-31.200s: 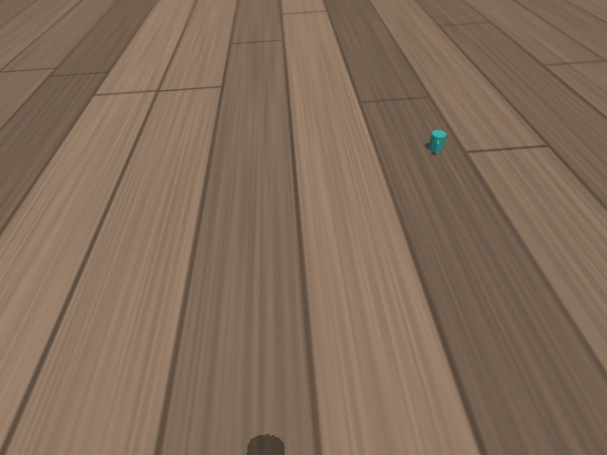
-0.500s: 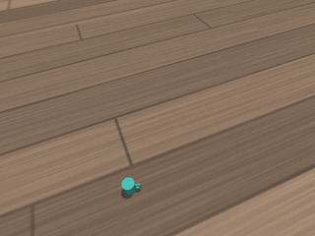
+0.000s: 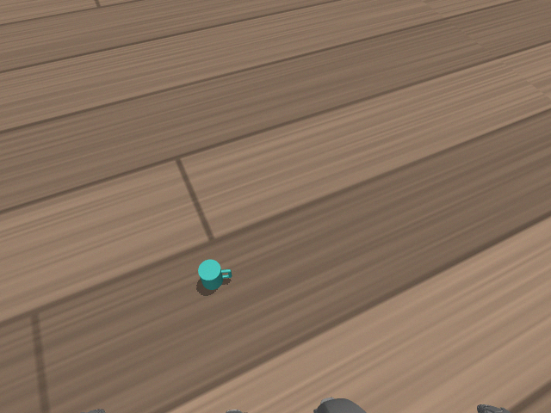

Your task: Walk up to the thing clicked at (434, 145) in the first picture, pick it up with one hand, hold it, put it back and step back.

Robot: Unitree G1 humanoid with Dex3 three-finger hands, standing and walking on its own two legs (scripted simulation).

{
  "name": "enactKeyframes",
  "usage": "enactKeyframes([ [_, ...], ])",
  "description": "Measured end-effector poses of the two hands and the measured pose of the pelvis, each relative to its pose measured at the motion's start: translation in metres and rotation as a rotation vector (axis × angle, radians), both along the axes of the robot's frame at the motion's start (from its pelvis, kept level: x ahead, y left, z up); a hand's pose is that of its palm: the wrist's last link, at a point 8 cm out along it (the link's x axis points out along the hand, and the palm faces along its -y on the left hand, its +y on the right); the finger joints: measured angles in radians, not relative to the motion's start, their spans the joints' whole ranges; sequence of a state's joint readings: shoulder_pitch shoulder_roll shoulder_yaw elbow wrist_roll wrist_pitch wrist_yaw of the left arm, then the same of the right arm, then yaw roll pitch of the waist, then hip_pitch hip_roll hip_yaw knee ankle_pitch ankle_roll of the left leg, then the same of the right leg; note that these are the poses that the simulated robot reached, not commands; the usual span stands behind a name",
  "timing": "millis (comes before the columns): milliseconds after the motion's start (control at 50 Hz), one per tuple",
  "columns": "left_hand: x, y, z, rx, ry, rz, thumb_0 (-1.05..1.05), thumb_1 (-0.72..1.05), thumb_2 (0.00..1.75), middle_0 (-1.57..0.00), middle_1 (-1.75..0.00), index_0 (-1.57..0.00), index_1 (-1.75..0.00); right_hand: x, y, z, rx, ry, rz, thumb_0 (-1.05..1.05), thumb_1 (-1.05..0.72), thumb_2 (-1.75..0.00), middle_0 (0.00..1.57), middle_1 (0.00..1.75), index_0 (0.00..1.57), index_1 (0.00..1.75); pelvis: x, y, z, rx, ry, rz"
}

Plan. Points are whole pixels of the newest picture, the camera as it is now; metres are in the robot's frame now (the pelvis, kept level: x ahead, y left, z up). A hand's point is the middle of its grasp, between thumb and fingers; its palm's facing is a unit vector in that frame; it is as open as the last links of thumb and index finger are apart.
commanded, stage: walk up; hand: left
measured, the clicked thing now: (215, 274) +0.61 +0.21 -0.72
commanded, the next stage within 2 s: none
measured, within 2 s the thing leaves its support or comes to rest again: neither
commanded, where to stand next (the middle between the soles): +0.28 -0.01 m, yaw +3 degrees
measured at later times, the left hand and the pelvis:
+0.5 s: hand out of the picture +0.00 +0.25 -0.15, palm faces +0.02 -0.91 -0.41, open 7.3 cm; pelvis -0.13 -0.02 -0.01, yaw +3 degrees
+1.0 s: hand out of the picture -0.20 +0.20 -0.15, palm faces +0.00 -0.92 -0.40, open 7.3 cm; pelvis -0.23 -0.07 -0.01, yaw -1 degrees
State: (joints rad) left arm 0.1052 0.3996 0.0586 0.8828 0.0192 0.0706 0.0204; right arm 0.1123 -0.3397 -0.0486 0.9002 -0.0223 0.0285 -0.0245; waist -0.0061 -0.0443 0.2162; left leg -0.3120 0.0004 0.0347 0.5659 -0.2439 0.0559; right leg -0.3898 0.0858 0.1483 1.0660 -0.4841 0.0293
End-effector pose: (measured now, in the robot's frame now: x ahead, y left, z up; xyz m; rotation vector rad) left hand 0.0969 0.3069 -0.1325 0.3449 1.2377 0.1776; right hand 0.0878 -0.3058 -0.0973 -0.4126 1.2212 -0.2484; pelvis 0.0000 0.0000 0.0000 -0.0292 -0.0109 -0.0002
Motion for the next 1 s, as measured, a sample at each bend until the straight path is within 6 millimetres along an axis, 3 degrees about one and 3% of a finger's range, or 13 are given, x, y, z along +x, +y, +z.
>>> enactKeyframes([
  [140, -0.042, -0.012, 0.001, 0.038, 0.012, -0.028, 0.01, 0.91, 0.9, -0.21, -0.3, -0.21, -0.3, -0.02, -0.015, -0.019, 0.041, -0.082, -0.006, 0.01, -0.9, -0.89, 0.21, 0.3, 0.2, 0.3, -0.034, -0.014, -0.014, 0.028, -0.026, -0.044],
  [200, -0.062, -0.022, 0.011, 0.049, -0.006, -0.022, 0.01, 0.91, 0.9, -0.21, -0.3, -0.21, -0.3, -0.032, -0.025, -0.027, 0.064, -0.096, -0.018, 0.01, -0.9, -0.89, 0.21, 0.3, 0.2, 0.3, -0.051, -0.021, -0.015, -0.007, -0.045, -0.028],
  [280, -0.085, -0.027, 0.028, 0.058, -0.034, -0.01, 0.01, 0.91, 0.9, -0.21, -0.3, -0.21, -0.3, -0.052, -0.029, -0.023, 0.081, -0.086, -0.02, 0.01, -0.9, -0.89, 0.2, 0.3, 0.2, 0.3, -0.068, -0.027, -0.006, 0.052, -0.038, -0.041],
  [400, -0.096, -0.024, 0.04, 0.078, -0.101, -0.007, 0.01, 0.9, 0.9, -0.21, -0.3, -0.21, -0.3, -0.094, -0.035, -0.018, 0.049, -0.047, 0.011, 0.01, -0.9, -0.89, 0.2, 0.3, 0.2, 0.3, -0.099, -0.026, -0.001, 0.055, 0.0, -0.004],
  [520, -0.111, -0.014, 0.02, 0.048, -0.195, 0.006, 0.01, 0.9, 0.9, -0.21, -0.3, -0.21, -0.3, -0.137, -0.026, -0.022, -0.003, 0.001, 0.071, 0.01, -0.9, -0.89, 0.2, 0.3, 0.2, 0.3, -0.142, -0.02, -0.016, 0.061, -0.023, 0.056],
  [620, -0.151, -0.022, 0.012, -0.003, -0.136, 0.037, 0.01, 0.91, 0.9, -0.21, -0.3, -0.21, -0.3, -0.168, -0.02, -0.003, -0.003, -0.006, 0.088, 0.01, -0.9, -0.89, 0.21, 0.3, 0.2, 0.3, -0.168, -0.024, -0.006, 0.02, -0.03, 0.065],
  [760, -0.221, -0.032, 0.009, -0.012, -0.057, 0.043, 0.01, 0.91, 0.9, -0.21, -0.3, -0.21, -0.3, -0.181, -0.044, 0.015, -0.03, -0.107, 0.095, 0.01, -0.89, -0.89, 0.21, 0.3, 0.21, 0.3, -0.202, -0.041, -0.002, 0.015, -0.01, 0.013],
  [880, -0.273, -0.054, 0.008, 0.031, 0.0, 0.027, 0.01, 0.91, 0.9, -0.21, -0.3, -0.21, -0.3, -0.198, -0.076, -0.003, -0.001, -0.174, 0.063, 0.01, -0.9, -0.89, 0.21, 0.3, 0.2, 0.3, -0.228, -0.061, -0.014, -0.015, -0.05, -0.015],
  [940, -0.293, -0.064, 0.018, 0.037, 0.005, 0.038, 0.01, 0.91, 0.9, -0.21, -0.3, -0.21, -0.3, -0.216, -0.079, -0.011, 0.036, -0.148, 0.028, 0.01, -0.9, -0.89, 0.2, 0.3, 0.2, 0.3, -0.231, -0.066, -0.01, 0.015, -0.044, -0.029],
  [1000, -0.3, -0.066, 0.026, 0.047, -0.004, 0.051, 0.01, 0.91, 0.9, -0.21, -0.3, -0.21, -0.3, -0.234, -0.078, -0.018, 0.067, -0.111, 0.01, 0.01, -0.9, -0.89, 0.2, 0.3, 0.2, 0.3, -0.233, -0.066, -0.006, 0.033, -0.037, -0.018],
])
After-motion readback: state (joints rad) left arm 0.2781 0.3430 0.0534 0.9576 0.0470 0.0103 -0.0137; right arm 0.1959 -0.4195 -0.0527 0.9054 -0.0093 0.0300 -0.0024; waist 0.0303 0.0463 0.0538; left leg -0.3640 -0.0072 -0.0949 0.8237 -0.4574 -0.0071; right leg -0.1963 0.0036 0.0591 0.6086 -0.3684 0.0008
